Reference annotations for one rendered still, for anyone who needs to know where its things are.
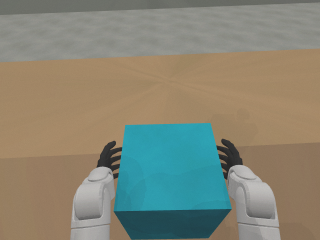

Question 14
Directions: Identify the robot left forearm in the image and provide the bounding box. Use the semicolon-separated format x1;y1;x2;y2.
70;166;115;240

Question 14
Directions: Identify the carton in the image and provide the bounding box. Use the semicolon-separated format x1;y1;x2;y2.
113;123;232;240

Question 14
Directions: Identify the robot left hand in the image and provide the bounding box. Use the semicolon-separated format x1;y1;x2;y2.
96;140;122;179

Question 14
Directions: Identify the robot right forearm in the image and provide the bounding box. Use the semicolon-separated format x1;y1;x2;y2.
227;165;281;240

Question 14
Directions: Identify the robot right hand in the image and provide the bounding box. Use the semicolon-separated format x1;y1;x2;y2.
216;139;243;180

